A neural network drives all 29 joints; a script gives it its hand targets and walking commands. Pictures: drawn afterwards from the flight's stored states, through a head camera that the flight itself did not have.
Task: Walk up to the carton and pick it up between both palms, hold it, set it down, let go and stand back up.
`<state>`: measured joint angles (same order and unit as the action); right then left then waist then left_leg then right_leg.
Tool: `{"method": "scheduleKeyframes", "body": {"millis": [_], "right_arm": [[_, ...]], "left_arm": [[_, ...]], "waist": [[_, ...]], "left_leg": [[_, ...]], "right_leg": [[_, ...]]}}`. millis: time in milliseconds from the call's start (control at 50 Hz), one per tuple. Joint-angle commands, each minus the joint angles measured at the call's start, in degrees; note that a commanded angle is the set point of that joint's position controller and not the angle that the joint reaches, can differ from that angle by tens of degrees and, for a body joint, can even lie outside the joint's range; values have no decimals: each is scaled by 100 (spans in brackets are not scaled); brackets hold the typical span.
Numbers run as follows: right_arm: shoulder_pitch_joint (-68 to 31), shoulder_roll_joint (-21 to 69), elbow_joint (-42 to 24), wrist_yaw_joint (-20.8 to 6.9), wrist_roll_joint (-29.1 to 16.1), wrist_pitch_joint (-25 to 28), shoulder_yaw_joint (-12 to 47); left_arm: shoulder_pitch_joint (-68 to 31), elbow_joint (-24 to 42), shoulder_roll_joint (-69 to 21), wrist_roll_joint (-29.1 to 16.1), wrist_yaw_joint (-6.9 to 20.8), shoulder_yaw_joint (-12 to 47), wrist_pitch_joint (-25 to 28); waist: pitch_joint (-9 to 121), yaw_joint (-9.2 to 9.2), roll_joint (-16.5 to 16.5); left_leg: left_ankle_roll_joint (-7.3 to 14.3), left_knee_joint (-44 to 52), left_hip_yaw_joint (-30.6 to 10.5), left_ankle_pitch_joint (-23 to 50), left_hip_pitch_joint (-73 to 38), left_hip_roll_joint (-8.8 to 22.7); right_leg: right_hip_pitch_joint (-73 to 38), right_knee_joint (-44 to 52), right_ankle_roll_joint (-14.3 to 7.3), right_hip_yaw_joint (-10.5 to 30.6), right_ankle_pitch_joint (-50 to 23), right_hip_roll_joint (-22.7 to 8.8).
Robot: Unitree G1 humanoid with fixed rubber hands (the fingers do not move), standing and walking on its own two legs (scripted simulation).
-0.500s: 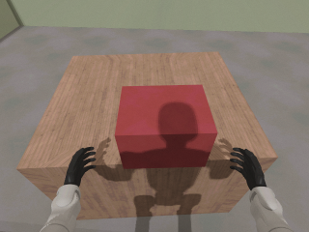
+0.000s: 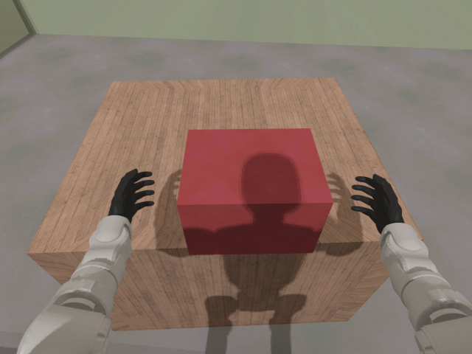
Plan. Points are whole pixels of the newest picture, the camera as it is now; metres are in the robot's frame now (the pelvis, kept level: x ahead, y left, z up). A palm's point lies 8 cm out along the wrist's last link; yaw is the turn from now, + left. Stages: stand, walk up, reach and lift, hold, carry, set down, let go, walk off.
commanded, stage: reach and lift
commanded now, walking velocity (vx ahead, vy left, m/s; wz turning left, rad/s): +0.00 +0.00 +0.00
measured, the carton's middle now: (250, 191) +0.48 +0.00 -0.03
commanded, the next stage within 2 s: none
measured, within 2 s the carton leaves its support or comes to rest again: neither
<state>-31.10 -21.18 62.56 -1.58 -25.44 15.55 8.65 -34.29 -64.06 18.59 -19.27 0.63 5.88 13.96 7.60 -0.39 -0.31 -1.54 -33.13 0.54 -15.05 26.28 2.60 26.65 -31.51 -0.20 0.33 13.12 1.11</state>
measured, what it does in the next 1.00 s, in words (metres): stands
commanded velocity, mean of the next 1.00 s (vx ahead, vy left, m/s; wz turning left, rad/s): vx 0.00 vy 0.00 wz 0.00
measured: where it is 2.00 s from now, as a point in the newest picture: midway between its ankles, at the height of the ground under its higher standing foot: outside the picture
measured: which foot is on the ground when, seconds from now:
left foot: down 0.00-1.00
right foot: down 0.00-1.00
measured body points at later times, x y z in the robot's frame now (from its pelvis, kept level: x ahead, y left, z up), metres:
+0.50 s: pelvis +0.00 +0.00 +0.00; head +0.03 +0.00 +0.45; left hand +0.44 +0.23 +0.10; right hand +0.44 -0.25 +0.11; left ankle +0.01 +0.13 -0.73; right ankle +0.02 -0.12 -0.73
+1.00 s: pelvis +0.00 -0.01 -0.01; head +0.07 +0.01 +0.44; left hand +0.47 +0.24 +0.11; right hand +0.48 -0.25 +0.12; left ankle +0.01 +0.13 -0.73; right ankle +0.02 -0.12 -0.73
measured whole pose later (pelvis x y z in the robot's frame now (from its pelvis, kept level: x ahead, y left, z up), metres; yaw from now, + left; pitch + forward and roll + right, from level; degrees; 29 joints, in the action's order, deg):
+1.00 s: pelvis +0.00 -0.01 -0.01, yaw +1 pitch +22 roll -1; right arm -63.2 -26.0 83.7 -4.1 -31.9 9.4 14.0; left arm -67.2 -88.5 22.1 -24.1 0.8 14.4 11.5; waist 15.1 0.3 -0.6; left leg -2.2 -33.7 -1.1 -12.9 42.6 2.9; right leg 42.1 -31.2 -0.7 -1.3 11.0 1.4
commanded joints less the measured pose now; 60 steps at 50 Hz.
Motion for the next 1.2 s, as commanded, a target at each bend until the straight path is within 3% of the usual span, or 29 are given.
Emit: {"method": "scheduleKeyframes", "body": {"millis": [0, 40, 120, 180, 260, 320, 360, 420, 560, 640, 720, 760, 840, 920, 980, 1040, 1080, 1160, 1180], "right_arm": [[-2074, -1022, -580, 17, -91, 103, -197], [-2088, -1058, -376, 20, -97, 31, -226], [-2669, -1095, -341, 7, -248, -107, -63], [-2797, -1261, -301, -25, -336, -189, -8], [-3070, -1281, 133, -53, -469, -373, 156], [-3434, -1439, -19, -57, -546, -373, 136], [-3707, -1472, -96, -86, -515, -407, 120], [-3962, -1403, 237, -126, -565, -574, 237], [-4483, -1545, 689, -155, -665, -588, 336], [-4894, -1606, 919, -172, -719, -625, 329], [-5281, -1633, 979, -205, -728, -674, 362], [-5274, -1540, 1237, -232, -776, -729, 479], [-5386, -1383, 1264, -222, -634, -646, 473], [-5234, -1397, 1561, -233, -656, -496, 415], [-4985, -1279, 1803, -262, -672, -315, 469], [-4951, -1198, 1602, -241, -597, -70, 446], [-4885, -1267, 1657, -220, -477, 130, 243], [-4951, -1197, 1731, -209, -414, 349, 242], [-5021, -1228, 1611, -208, -412, 422, 207]], "left_arm": [[-2055, 700, 778, -44, -23, -134, 72], [-2078, 541, 814, 1, 0, -174, -29], [-2723, 494, 947, -58, -48, -169, -111], [-2783, 381, 881, -69, -48, -96, -199], [-3079, 65, 871, -147, 32, 0, -373], [-3388, 233, 949, -155, -34, 37, -429], [-3665, 223, 1009, -227, -64, 37, -480], [-3978, -217, 1054, -340, -62, 180, -495], [-4440, -680, 1076, -347, -71, 331, -460], [-4968, -738, 1151, -392, -90, 447, -485], [-5288, -986, 1126, -488, -102, 566, -495], [-5241, -1396, 1144, -515, -47, 632, -513], [-5400, -1713, 1201, -560, -17, 685, -298], [-5430, -1830, 1017, -544, 8, 873, -138], [-5104, -2030, 929, -430, 20, 815, 76], [-5031, -2073, 968, -469, 36, 726, 357], [-5116, -1997, 888, -435, 5, 727, 531], [-5162, -2283, 884, -547, -2, 713, 829], [-5232, -2102, 876, -594, -23, 766, 925]], "waist": [[2070, 32, 49], [2074, 67, 44], [2281, -40, 28], [2577, 2, 91], [2242, 50, -39], [2651, -8, 126], [2785, -32, 35], [2758, -6, -98], [3152, -30, -113], [3277, 40, 86], [3498, 32, 31], [3309, 17, -75], [3503, 27, -217], [3563, 131, 112], [3391, 38, 150], [3593, 11, 8], [3851, 113, 203], [4057, 71, 61], [4186, 109, 116]], "left_leg": [[-61, 83, 114, 1619, -1478, -233], [-42, 63, 101, 1632, -1407, -216], [-15, 93, 151, 1531, -1257, -233], [-35, 34, 154, 1832, -1391, -235], [-17, 130, 126, 1712, -1237, -241], [-71, 105, 134, 1931, -1426, -215], [-73, 89, 125, 1852, -1429, -189], [45, 149, 136, 1454, -970, -211], [-12, 36, 98, 1884, -923, -203], [-52, 18, 99, 1769, -800, -198], [-33, -1, 90, 1904, -714, -188], [25, 2, 111, 1661, -490, -201], [37, -6, 77, 1630, -95, -202], [-90, -117, 77, 1976, -263, -161], [-107, -173, 96, 2051, -217, -165], [-92, -248, 96, 2141, -36, -166], [-184, -380, 104, 2283, -156, -148], [-159, -609, 135, 1992, 209, -149], [-153, -636, 151, 1932, 329, -157]], "right_leg": [[-349, 467, 118, -233, -966, 153], [-348, 471, 131, -214, -1023, 145], [-397, 470, 175, -208, -1009, 127], [-408, 448, 185, -246, -1383, 153], [-251, 514, 195, -275, -1252, 150], [-265, 496, 161, -294, -1433, 171], [-156, 521, 159, -323, -1330, 188], [-179, 472, 179, -238, -1189, 118], [-164, 331, 186, -292, -1732, 155], [-8, 342, 175, -317, -1563, 135], [9, 263, 175, -328, -1844, 125], [-23, 293, 200, -287, -1654, 109], [-124, 179, 231, -285, -1776, 45], [144, 138, 188, -328, -1974, 41], [339, 109, 189, -382, -1912, 61], [301, 26, 239, -401, -2057, 31], [611, -69, 215, -443, -2054, 46], [861, -239, 216, -434, -1682, 29], [905, -342, 209, -462, -1677, 25]]}}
